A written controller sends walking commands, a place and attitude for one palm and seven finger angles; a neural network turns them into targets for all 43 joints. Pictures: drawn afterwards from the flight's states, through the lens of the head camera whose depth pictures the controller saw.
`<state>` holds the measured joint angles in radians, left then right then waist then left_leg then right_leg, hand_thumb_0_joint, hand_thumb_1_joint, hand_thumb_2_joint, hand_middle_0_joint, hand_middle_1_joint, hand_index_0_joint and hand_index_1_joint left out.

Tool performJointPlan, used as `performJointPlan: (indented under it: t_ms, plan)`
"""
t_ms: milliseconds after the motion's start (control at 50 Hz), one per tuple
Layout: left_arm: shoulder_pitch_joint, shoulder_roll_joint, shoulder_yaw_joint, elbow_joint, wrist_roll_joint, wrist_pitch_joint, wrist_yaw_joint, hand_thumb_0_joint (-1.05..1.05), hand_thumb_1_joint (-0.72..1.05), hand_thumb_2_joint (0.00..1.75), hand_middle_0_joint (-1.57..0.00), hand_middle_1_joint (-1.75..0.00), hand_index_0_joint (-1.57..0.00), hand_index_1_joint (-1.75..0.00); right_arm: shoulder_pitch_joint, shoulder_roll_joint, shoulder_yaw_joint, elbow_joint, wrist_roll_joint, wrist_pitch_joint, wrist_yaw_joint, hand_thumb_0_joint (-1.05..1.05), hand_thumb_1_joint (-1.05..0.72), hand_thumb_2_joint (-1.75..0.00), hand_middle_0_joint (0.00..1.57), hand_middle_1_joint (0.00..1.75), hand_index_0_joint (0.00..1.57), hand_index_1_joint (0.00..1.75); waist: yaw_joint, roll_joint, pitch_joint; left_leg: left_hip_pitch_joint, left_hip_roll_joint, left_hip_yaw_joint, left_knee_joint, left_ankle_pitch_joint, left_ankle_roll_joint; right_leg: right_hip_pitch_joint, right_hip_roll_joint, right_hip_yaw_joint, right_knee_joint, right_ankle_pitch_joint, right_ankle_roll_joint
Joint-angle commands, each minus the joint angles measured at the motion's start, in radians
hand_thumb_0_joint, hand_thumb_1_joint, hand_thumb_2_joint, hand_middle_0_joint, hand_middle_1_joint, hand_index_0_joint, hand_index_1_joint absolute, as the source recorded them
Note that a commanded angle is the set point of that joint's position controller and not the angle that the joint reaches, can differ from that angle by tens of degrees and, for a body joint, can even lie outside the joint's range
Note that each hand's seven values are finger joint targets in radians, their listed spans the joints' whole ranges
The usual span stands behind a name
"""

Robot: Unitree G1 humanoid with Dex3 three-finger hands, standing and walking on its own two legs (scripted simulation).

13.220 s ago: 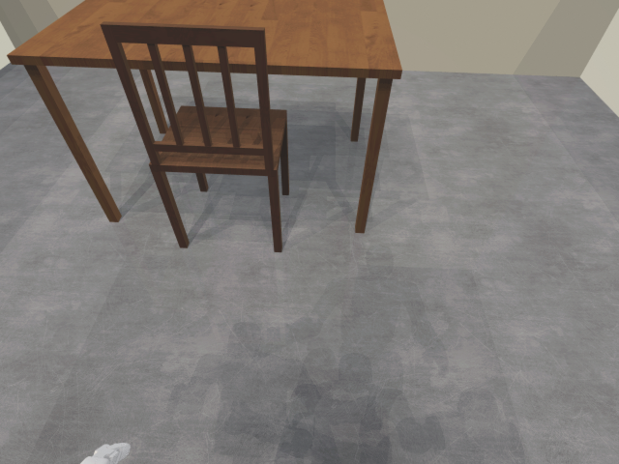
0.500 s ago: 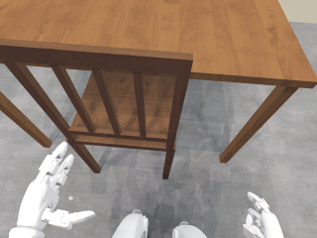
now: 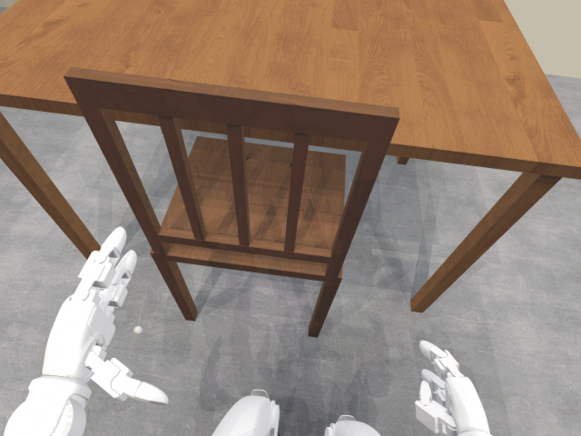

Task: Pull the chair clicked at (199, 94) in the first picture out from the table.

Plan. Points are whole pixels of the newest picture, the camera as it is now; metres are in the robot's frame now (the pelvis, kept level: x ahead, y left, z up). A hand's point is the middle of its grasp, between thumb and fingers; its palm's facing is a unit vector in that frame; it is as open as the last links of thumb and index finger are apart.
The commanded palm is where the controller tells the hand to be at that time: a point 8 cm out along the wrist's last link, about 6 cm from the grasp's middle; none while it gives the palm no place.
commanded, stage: raise the hand toward the chair's back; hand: left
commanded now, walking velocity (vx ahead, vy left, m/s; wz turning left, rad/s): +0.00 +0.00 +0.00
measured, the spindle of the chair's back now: (240, 194) +0.49 +0.13 -0.01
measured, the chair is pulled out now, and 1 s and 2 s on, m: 0.00 0.00 0.00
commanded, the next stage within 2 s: aim the fingers beside a spindle in 0.56 s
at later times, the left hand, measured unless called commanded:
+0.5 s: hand (145, 326) +0.24 +0.20 +0.04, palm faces -0.03 -1.00 -0.04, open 16.9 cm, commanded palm +0.22 +0.26 +0.05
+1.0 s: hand (179, 303) +0.27 +0.17 +0.03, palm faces -0.04 -1.00 -0.04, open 16.9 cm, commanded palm +0.25 +0.23 +0.03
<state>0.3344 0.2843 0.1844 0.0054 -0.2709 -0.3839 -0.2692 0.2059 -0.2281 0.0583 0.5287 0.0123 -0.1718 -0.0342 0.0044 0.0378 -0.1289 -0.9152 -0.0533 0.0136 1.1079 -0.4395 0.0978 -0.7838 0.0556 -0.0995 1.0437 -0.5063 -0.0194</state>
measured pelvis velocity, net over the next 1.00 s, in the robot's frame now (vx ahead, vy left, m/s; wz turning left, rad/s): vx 0.02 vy -0.03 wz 0.00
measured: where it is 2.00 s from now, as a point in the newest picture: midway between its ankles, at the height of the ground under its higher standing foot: outside the picture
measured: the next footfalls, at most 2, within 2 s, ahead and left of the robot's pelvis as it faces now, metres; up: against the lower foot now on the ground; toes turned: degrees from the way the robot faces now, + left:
none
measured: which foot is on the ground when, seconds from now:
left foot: down 0.00-1.00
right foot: down 0.00-1.00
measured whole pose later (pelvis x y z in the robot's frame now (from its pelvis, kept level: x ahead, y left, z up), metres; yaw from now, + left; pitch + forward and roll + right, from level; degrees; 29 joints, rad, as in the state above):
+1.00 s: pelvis +0.02 -0.03 +0.00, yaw +0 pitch +16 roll -4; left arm 0.24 0.28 0.19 0.11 -0.28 -0.38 -0.29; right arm 0.22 -0.25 0.04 0.55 0.02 -0.18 -0.03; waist -0.02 0.04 -0.14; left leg -0.94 -0.03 0.00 1.13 -0.47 0.08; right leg -0.82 0.08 -0.11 1.07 -0.54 -0.06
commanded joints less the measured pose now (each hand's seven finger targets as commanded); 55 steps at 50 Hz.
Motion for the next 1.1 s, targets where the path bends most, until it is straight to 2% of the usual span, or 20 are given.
performJointPlan:
  t_ms: [0,60,140,160,240,260,280,320,380,460,580,640,720,780,840,920,960,1020,1060,1080]
  plan:
    - [-0.136,0.127,0.063,-0.132,-0.012,-0.054,-0.01,0.0,-0.5,0.3,-0.06,-0.08,-0.06,-0.08,-0.035,-0.194,-0.082,-0.134,0.013,-0.043,-0.015,0.0,-0.9,-0.9,0.2,0.3,0.2,0.3,-0.038,0.085,-0.162,0.375,0.12,-0.326,-0.309,-0.106,-0.147,-0.176,-0.027,0.031,-0.078,0.006,-0.004]
    - [-0.116,0.143,0.08,-0.102,-0.026,-0.012,-0.042,0.0,-0.5,0.3,-0.06,-0.08,-0.06,-0.08,-0.029,-0.201,-0.083,-0.145,0.022,-0.047,-0.022,0.0,-0.9,-0.9,0.2,0.3,0.2,0.3,-0.027,0.045,-0.192,0.364,0.108,-0.294,-0.31,-0.09,-0.131,-0.106,-0.024,0.035,-0.116,0.016,-0.008]
    - [-0.102,0.154,0.094,-0.187,-0.045,-0.007,-0.038,0.0,-0.5,0.3,-0.06,-0.08,-0.06,-0.08,-0.024,-0.199,-0.087,-0.153,0.025,-0.065,-0.022,0.0,-0.9,-0.9,0.2,0.3,0.2,0.3,-0.012,0.067,-0.245,0.432,0.115,-0.298,-0.319,0.0,-0.138,-0.075,-0.024,0.032,-0.124,0.052,-0.008]
    - [-0.09,0.167,0.108,-0.182,-0.043,-0.011,-0.025,0.0,-0.5,0.3,-0.06,-0.08,-0.06,-0.08,-0.024,-0.197,-0.085,-0.148,0.019,-0.067,-0.021,0.0,-0.9,-0.9,0.2,0.3,0.2,0.3,-0.006,0.071,-0.235,0.425,0.112,-0.291,-0.319,0.018,-0.139,-0.072,-0.021,0.032,-0.125,0.054,-0.011]
    - [-0.108,0.153,0.102,-0.178,-0.031,-0.057,0.016,0.0,-0.5,0.3,-0.06,-0.08,-0.06,-0.08,-0.018,-0.193,-0.086,-0.13,0.01,-0.072,-0.011,0.0,-0.9,-0.9,0.2,0.3,0.2,0.3,-0.022,0.088,-0.17,0.397,0.113,-0.289,-0.314,-0.004,-0.143,-0.112,-0.025,0.028,-0.112,0.041,-0.011]
    - [-0.108,0.164,0.111,-0.166,-0.022,-0.064,0.026,0.0,-0.5,0.3,-0.06,-0.08,-0.06,-0.08,-0.014,-0.195,-0.089,-0.124,0.009,-0.073,-0.01,0.0,-0.9,-0.9,0.2,0.3,0.2,0.3,-0.025,0.065,-0.166,0.38,0.113,-0.283,-0.303,-0.004,-0.137,-0.112,-0.024,0.029,-0.111,0.041,-0.011]
    - [-0.108,0.151,0.098,-0.15,-0.021,-0.068,0.024,0.0,-0.5,0.3,-0.06,-0.08,-0.06,-0.08,-0.013,-0.194,-0.086,-0.126,0.008,-0.073,-0.007,0.0,-0.9,-0.9,0.2,0.3,0.2,0.3,-0.028,0.084,-0.162,0.363,0.107,-0.266,-0.296,-0.01,-0.133,-0.107,-0.026,0.029,-0.114,0.035,-0.013]
    - [-0.101,0.136,0.086,-0.108,-0.022,-0.065,0.012,0.0,-0.5,0.3,-0.06,-0.08,-0.06,-0.08,-0.013,-0.196,-0.086,-0.126,0.011,-0.071,-0.004,0.0,-0.9,-0.9,0.2,0.3,0.2,0.3,-0.032,0.062,-0.148,0.333,0.103,-0.255,-0.289,-0.037,-0.125,-0.103,-0.026,0.027,-0.12,0.024,-0.014]
    - [-0.101,0.138,0.074,-0.114,-0.024,-0.05,-0.014,0.0,-0.5,0.3,-0.06,-0.08,-0.06,-0.08,-0.015,-0.203,-0.088,-0.138,0.017,-0.072,-0.004,0.0,-0.9,-0.9,0.2,0.3,0.2,0.3,-0.028,0.071,-0.182,0.344,0.101,-0.254,-0.287,-0.027,-0.121,-0.083,-0.024,0.033,-0.127,0.031,-0.015]
    - [-0.101,0.171,0.096,-0.177,-0.035,-0.044,-0.019,0.0,-0.5,0.3,-0.06,-0.08,-0.06,-0.08,-0.008,-0.198,-0.089,-0.142,0.017,-0.08,-0.008,0.0,-0.9,-0.9,0.2,0.3,0.2,0.3,-0.022,0.077,-0.244,0.39,0.098,-0.237,-0.273,0.076,-0.117,-0.043,-0.019,0.038,-0.142,0.078,-0.017]
    - [-0.107,0.151,0.095,-0.149,-0.033,-0.066,0.002,0.0,-0.5,0.3,-0.06,-0.08,-0.06,-0.08,-0.009,-0.182,-0.083,-0.121,0.013,-0.08,-0.007,0.0,-0.9,-0.9,0.2,0.3,0.2,0.3,-0.034,0.078,-0.185,0.351,0.09,-0.202,-0.244,0.11,-0.108,-0.056,-0.017,0.032,-0.145,0.089,-0.021]
    - [-0.112,0.134,0.079,-0.099,-0.035,-0.057,-0.017,0.0,-0.5,0.3,-0.06,-0.08,-0.06,-0.08,-0.013,-0.183,-0.082,-0.124,0.017,-0.076,-0.007,0.0,-0.9,-0.9,0.2,0.3,0.2,0.3,-0.042,0.046,-0.167,0.313,0.084,-0.184,-0.232,0.074,-0.098,-0.053,-0.018,0.035,-0.155,0.077,-0.019]
    - [-0.14,0.112,0.04,-0.107,-0.037,-0.042,-0.042,0.0,-0.5,0.3,-0.06,-0.08,-0.06,-0.08,-0.006,-0.184,-0.084,-0.132,0.018,-0.079,-0.007,0.0,-0.9,-0.9,0.2,0.3,0.2,0.3,-0.044,0.049,-0.227,0.324,0.078,-0.162,-0.2,0.148,-0.088,-0.028,-0.02,0.044,-0.152,0.121,-0.017]
    - [-0.146,0.149,0.074,-0.12,-0.034,-0.051,-0.035,0.0,-0.5,0.3,-0.06,-0.08,-0.06,-0.08,-0.001,-0.181,-0.085,-0.128,0.015,-0.08,-0.009,0.0,-0.9,-0.9,0.2,0.3,0.2,0.3,-0.034,0.035,-0.252,0.316,0.075,-0.151,-0.182,0.189,-0.085,-0.012,-0.018,0.048,-0.144,0.146,-0.021]
    - [-0.176,0.136,0.067,-0.13,-0.03,-0.072,-0.019,0.0,-0.5,0.3,-0.06,-0.08,-0.06,-0.08,-0.003,-0.174,-0.084,-0.123,0.012,-0.077,-0.007,0.0,-0.9,-0.9,0.2,0.3,0.2,0.3,-0.033,0.059,-0.261,0.323,0.074,-0.141,-0.162,0.232,-0.087,-0.023,-0.021,0.049,-0.127,0.174,-0.021]
    - [-0.145,0.15,0.105,-0.085,-0.029,-0.074,-0.003,0.0,-0.5,0.3,-0.06,-0.08,-0.06,-0.08,-0.003,-0.17,-0.088,-0.119,0.01,-0.063,-0.001,0.0,-0.9,-0.9,0.2,0.3,0.2,0.3,-0.021,0.031,-0.279,0.277,0.067,-0.117,-0.139,0.25,-0.079,0.007,-0.021,0.058,-0.116,0.212,-0.019]
    - [-0.15,0.159,0.113,-0.051,-0.024,-0.067,-0.005,0.0,-0.5,0.3,-0.06,-0.08,-0.06,-0.08,-0.007,-0.173,-0.089,-0.113,0.012,-0.053,0.0,0.0,-0.9,-0.9,0.2,0.3,0.2,0.3,-0.023,0.032,-0.266,0.251,0.065,-0.106,-0.126,0.248,-0.074,0.009,-0.019,0.068,-0.115,0.225,-0.018]
    - [-0.19,0.13,0.073,-0.048,-0.023,-0.059,-0.017,0.0,-0.5,0.3,-0.06,-0.08,-0.06,-0.08,-0.005,-0.174,-0.087,-0.119,0.015,-0.048,0.003,0.0,-0.9,-0.9,0.2,0.3,0.2,0.3,-0.032,0.04,-0.275,0.248,0.065,-0.103,-0.119,0.246,-0.071,0.003,-0.023,0.071,-0.109,0.233,-0.015]
    - [-0.228,0.122,0.053,-0.056,-0.028,-0.06,-0.023,0.0,-0.5,0.3,-0.06,-0.08,-0.06,-0.08,-0.002,-0.177,-0.087,-0.117,0.017,-0.05,0.0,0.0,-0.9,-0.9,0.2,0.3,0.2,0.3,-0.049,0.024,-0.28,0.249,0.067,-0.105,-0.107,0.24,-0.065,-0.011,-0.021,0.076,-0.112,0.23,-0.01]
    - [-0.21,0.128,0.066,-0.061,-0.032,-0.064,-0.024,0.0,-0.5,0.3,-0.06,-0.08,-0.06,-0.08,0.002,-0.177,-0.09,-0.118,0.015,-0.05,-0.001,0.0,-0.9,-0.9,0.2,0.3,0.2,0.3,-0.037,0.03,-0.301,0.252,0.066,-0.101,-0.106,0.252,-0.064,0.006,-0.023,0.079,-0.11,0.242,-0.011]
